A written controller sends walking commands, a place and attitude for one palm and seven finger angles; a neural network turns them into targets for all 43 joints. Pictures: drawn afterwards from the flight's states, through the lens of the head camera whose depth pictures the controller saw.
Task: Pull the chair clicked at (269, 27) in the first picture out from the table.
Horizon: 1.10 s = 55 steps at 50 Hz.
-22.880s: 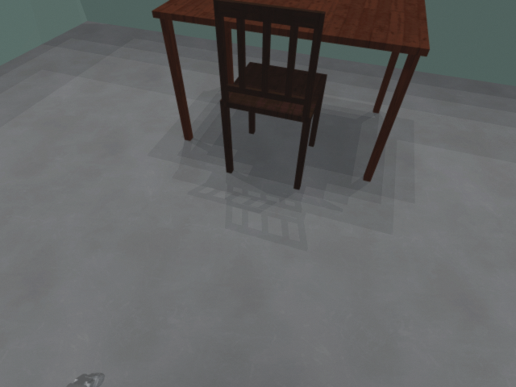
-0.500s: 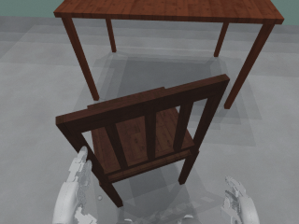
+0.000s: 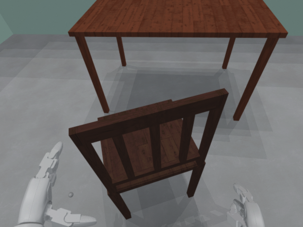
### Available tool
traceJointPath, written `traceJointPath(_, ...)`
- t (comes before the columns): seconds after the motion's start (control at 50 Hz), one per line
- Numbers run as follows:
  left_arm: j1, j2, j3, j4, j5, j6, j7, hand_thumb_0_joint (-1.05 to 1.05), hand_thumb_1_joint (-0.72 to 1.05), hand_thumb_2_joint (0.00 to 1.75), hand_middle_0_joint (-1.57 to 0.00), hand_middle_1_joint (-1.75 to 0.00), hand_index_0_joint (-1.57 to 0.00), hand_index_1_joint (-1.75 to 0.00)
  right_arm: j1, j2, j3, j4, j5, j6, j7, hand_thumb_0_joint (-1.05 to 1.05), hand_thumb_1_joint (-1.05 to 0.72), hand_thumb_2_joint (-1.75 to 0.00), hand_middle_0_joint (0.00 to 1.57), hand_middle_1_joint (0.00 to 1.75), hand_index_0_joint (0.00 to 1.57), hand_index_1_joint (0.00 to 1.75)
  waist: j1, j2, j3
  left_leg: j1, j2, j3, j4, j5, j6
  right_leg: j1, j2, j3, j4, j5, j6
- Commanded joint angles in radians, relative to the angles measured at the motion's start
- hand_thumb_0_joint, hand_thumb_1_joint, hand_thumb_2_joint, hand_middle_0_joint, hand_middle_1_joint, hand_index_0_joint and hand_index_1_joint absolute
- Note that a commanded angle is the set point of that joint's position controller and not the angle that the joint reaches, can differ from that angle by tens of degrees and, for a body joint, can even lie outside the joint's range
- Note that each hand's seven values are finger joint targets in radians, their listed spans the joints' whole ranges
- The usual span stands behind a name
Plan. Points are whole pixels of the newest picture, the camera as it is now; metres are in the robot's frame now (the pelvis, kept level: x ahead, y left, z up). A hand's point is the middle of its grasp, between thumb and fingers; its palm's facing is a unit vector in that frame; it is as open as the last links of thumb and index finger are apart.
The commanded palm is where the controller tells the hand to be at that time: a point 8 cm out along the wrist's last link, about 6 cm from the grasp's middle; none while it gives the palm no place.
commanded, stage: draw the hand back to the body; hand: left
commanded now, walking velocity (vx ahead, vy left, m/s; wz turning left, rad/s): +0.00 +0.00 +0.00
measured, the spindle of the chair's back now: (155, 148) +0.37 +0.03 -0.05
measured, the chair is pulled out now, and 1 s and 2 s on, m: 0.55 0.55 0.55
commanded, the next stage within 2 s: step back with the hand held close in 0.90 s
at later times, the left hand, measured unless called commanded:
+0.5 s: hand (17, 152) +0.21 +0.27 +0.18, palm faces +0.44 -0.78 -0.45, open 9.7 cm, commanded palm +0.17 +0.32 +0.21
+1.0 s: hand (13, 146) +0.22 +0.28 +0.19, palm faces +0.45 -0.78 -0.45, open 7.4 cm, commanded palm +0.17 +0.32 +0.21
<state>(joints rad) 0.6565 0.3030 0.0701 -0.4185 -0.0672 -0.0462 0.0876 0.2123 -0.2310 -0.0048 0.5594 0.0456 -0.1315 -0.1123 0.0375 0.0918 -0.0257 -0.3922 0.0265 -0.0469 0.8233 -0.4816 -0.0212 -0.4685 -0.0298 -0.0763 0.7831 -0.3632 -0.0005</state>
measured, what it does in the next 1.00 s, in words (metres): stands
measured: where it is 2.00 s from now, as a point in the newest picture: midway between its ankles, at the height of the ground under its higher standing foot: outside the picture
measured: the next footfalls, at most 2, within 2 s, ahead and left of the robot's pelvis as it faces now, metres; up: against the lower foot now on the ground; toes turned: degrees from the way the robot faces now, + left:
none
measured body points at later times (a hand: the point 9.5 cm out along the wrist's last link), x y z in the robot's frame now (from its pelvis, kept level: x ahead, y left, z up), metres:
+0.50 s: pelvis +0.03 +0.02 +0.03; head +0.03 -0.01 +0.48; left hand +0.18 +0.31 +0.21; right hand +0.22 -0.20 -0.06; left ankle -0.03 +0.13 -0.71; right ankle +0.03 -0.12 -0.71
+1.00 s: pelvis +0.03 +0.02 +0.03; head +0.03 +0.00 +0.48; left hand +0.19 +0.32 +0.21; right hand +0.21 -0.20 -0.07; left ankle -0.03 +0.13 -0.71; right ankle +0.03 -0.12 -0.71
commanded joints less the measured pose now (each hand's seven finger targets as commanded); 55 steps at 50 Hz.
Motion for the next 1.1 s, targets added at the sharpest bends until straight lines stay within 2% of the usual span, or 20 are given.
traceJointPath(0.0,-0.060,0.100,0.129,-0.195,0.021,-0.061,0.076,0.00,-0.01,0.46,-0.07,-0.11,-0.07,-0.11,-0.125,-0.081,-0.025,-0.149,-0.009,-0.049,-0.006,0.00,-0.90,-0.90,0.20,0.30,0.20,0.30,0.004,-0.078,-0.021,0.060,-0.013,-0.002,-0.213,0.217,0.039,0.167,-0.027,0.056,-0.254,0.115,-0.027)
traceJointPath(0.04,-0.060,0.083,0.119,-0.201,0.024,-0.073,0.076,0.00,0.07,0.50,-0.08,-0.13,-0.08,-0.13,-0.128,-0.084,-0.026,-0.142,-0.014,-0.054,0.000,0.00,-0.90,-0.90,0.20,0.30,0.20,0.30,0.009,-0.085,-0.024,0.099,-0.010,-0.004,-0.254,0.236,0.042,0.195,-0.026,0.043,-0.265,0.134,-0.025)
traceJointPath(0.1,-0.077,0.113,0.163,-0.185,0.033,-0.075,0.081,0.00,0.17,0.55,-0.10,-0.15,-0.10,-0.15,-0.133,-0.089,-0.027,-0.124,-0.019,-0.056,0.009,0.00,-0.90,-0.90,0.20,0.30,0.20,0.30,0.017,-0.076,-0.005,0.119,-0.010,-0.006,-0.300,0.273,0.039,0.242,-0.020,0.039,-0.288,0.174,-0.029)
traceJointPath(0.2,-0.109,0.158,0.243,-0.216,0.035,-0.090,0.083,0.00,0.36,0.64,-0.13,-0.19,-0.13,-0.19,-0.135,-0.088,-0.026,-0.100,-0.026,-0.056,0.022,0.00,-0.90,-0.90,0.20,0.30,0.20,0.30,0.026,-0.045,-0.027,0.174,-0.008,-0.002,-0.344,0.371,0.037,0.316,-0.013,0.046,-0.315,0.277,-0.035)
traceJointPath(0.28,-0.135,0.158,0.274,-0.238,0.029,-0.095,0.082,0.00,0.50,0.71,-0.15,-0.22,-0.15,-0.22,-0.137,-0.085,-0.026,-0.089,-0.030,-0.054,0.031,0.00,-0.90,-0.90,0.20,0.30,0.20,0.30,0.028,-0.035,-0.026,0.213,0.002,0.004,-0.376,0.444,0.034,0.349,-0.012,0.041,-0.330,0.334,-0.034)
traceJointPath(0.3,-0.137,0.173,0.293,-0.237,0.033,-0.094,0.083,0.00,0.54,0.73,-0.15,-0.22,-0.15,-0.22,-0.138,-0.089,-0.027,-0.083,-0.030,-0.055,0.035,0.00,-0.90,-0.90,0.20,0.30,0.20,0.30,0.031,-0.009,-0.035,0.218,0.001,0.004,-0.381,0.465,0.031,0.365,-0.009,0.047,-0.335,0.348,-0.038)
traceJointPath(0.36,-0.141,0.178,0.323,-0.231,0.032,-0.097,0.083,0.00,0.65,0.78,-0.16,-0.25,-0.16,-0.25,-0.134,-0.087,-0.028,-0.072,-0.034,-0.051,0.041,0.00,-0.90,-0.90,0.20,0.30,0.20,0.30,0.037,-0.026,-0.042,0.246,0.009,0.008,-0.396,0.538,0.032,0.388,-0.013,0.033,-0.348,0.393,-0.034)
traceJointPath(0.42,-0.186,0.191,0.351,-0.228,0.030,-0.098,0.082,0.00,0.75,0.83,-0.18,-0.27,-0.18,-0.27,-0.132,-0.092,-0.029,-0.063,-0.034,-0.043,0.046,0.00,-0.90,-0.90,0.20,0.30,0.20,0.30,0.036,-0.013,-0.036,0.256,0.011,0.012,-0.409,0.558,0.029,0.403,-0.012,0.033,-0.365,0.403,-0.033)
traceJointPath(0.46,-0.202,0.219,0.389,-0.229,0.027,-0.102,0.086,0.00,0.83,0.87,-0.19,-0.29,-0.19,-0.29,-0.132,-0.098,-0.035,-0.058,-0.036,-0.037,0.045,0.00,-0.90,-0.90,0.20,0.30,0.20,0.30,0.040,-0.031,-0.045,0.272,0.015,0.011,-0.416,0.577,0.031,0.412,-0.010,0.035,-0.367,0.415,-0.033)
traceJointPath(0.5,-0.233,0.238,0.415,-0.233,0.023,-0.102,0.087,0.00,0.90,0.90,-0.20,-0.30,-0.20,-0.30,-0.136,-0.102,-0.036,-0.051,-0.034,-0.035,0.047,0.00,-0.90,-0.90,0.20,0.30,0.20,0.30,0.038,-0.005,-0.036,0.272,0.015,0.007,-0.424,0.589,0.025,0.419,-0.008,0.040,-0.374,0.412,-0.036)
traceJointPath(0.54,-0.190,0.185,0.377,-0.176,0.022,-0.097,0.080,0.00,0.90,0.90,-0.20,-0.30,-0.20,-0.30,-0.136,-0.099,-0.041,-0.046,-0.034,-0.028,0.052,0.00,-0.90,-0.90,0.20,0.30,0.20,0.30,0.035,-0.037,-0.016,0.274,0.021,0.012,-0.428,0.591,0.027,0.405,-0.009,0.027,-0.376,0.402,-0.031)
traceJointPath(0.58,-0.181,0.172,0.364,-0.168,0.020,-0.094,0.073,0.00,0.90,0.90,-0.20,-0.30,-0.20,-0.30,-0.137,-0.103,-0.045,-0.051,-0.034,-0.019,0.057,0.00,-0.90,-0.90,0.20,0.30,0.20,0.30,0.036,-0.049,-0.016,0.270,0.021,0.015,-0.432,0.583,0.029,0.408,-0.010,0.024,-0.382,0.399,-0.028)
traceJointPath(0.68,-0.190,0.218,0.391,-0.238,0.025,-0.108,0.077,0.00,0.90,0.90,-0.20,-0.30,-0.20,-0.30,-0.137,-0.107,-0.048,-0.056,-0.036,-0.020,0.058,0.00,-0.90,-0.90,0.20,0.30,0.20,0.30,0.045,-0.028,-0.068,0.287,0.021,0.011,-0.436,0.600,0.027,0.433,-0.011,0.031,-0.380,0.410,-0.031)
traceJointPath(0.74,-0.208,0.230,0.398,-0.255,0.027,-0.110,0.082,0.00,0.90,0.90,-0.20,-0.30,-0.20,-0.30,-0.134,-0.106,-0.043,-0.051,-0.037,-0.026,0.057,0.00,-0.90,-0.90,0.20,0.30,0.20,0.30,0.043,0.021,-0.054,0.284,0.019,0.006,-0.442,0.591,0.021,0.429,-0.008,0.035,-0.384,0.392,-0.035)
traceJointPath(0.9,-0.202,0.199,0.379,-0.204,0.025,-0.101,0.078,0.00,0.90,0.90,-0.20,-0.30,-0.20,-0.30,-0.143,-0.107,-0.044,-0.047,-0.033,-0.025,0.057,0.00,-0.90,-0.90,0.20,0.30,0.20,0.30,0.036,-0.023,-0.013,0.268,0.017,0.012,-0.445,0.538,0.026,0.410,-0.002,0.033,-0.398,0.374,-0.034)
traceJointPath(0.98,-0.207,0.205,0.381,-0.222,0.023,-0.108,0.078,0.00,0.90,0.90,-0.20,-0.30,-0.20,-0.30,-0.142,-0.107,-0.046,-0.053,-0.035,-0.026,0.055,0.00,-0.90,-0.90,0.20,0.30,0.20,0.30,0.038,-0.027,-0.036,0.272,0.017,0.015,-0.444,0.532,0.030,0.420,-0.008,0.034,-0.391,0.382,-0.032)
traceJointPath(1.0,-0.264,0.217,0.373,-0.266,0.025,-0.111,0.077,0.00,0.90,0.90,-0.20,-0.30,-0.20,-0.30,-0.146,-0.112,-0.039,-0.055,-0.036,-0.032,0.057,0.00,-0.90,-0.90,0.20,0.30,0.20,0.30,0.034,0.005,-0.038,0.273,0.012,0.013,-0.444,0.525,0.028,0.421,-0.007,0.040,-0.395,0.379,-0.034)
traceJointPath(1.02,-0.408,0.406,0.538,-0.333,-0.012,-0.164,0.074,0.00,0.90,0.90,-0.20,-0.30,-0.20,-0.30,-0.132,-0.109,-0.032,-0.100,-0.008,-0.027,0.043,0.00,-0.90,-0.90,0.20,0.30,0.20,0.30,0.000,0.020,0.044,0.261,0.065,0.004,-0.427,0.452,0.050,0.297,-0.074,0.155,-0.416,0.471,-0.038)
traceJointPath(1.06,-0.280,0.292,0.479,-0.227,-0.008,-0.172,0.060,0.00,0.90,0.90,-0.20,-0.30,-0.20,-0.30,-0.130,-0.095,-0.029,-0.086,-0.020,-0.022,0.035,0.00,-0.90,-0.90,0.20,0.30,0.20,0.30,-0.005,-0.008,0.014,0.272,0.072,-0.014,-0.428,0.468,0.050,0.302,-0.090,0.148,-0.386,0.489,-0.040)
traceJointPath(1.08,-0.241,0.258,0.453,-0.216,-0.007,-0.170,0.055,0.00,0.90,0.90,-0.20,-0.30,-0.20,-0.30,-0.136,-0.099,-0.030,-0.093,-0.021,-0.017,0.036,0.00,-0.90,-0.90,0.20,0.30,0.20,0.30,-0.007,0.018,-0.003,0.279,0.081,-0.014,-0.433,0.508,0.051,0.300,-0.085,0.136,-0.368,0.481,-0.032)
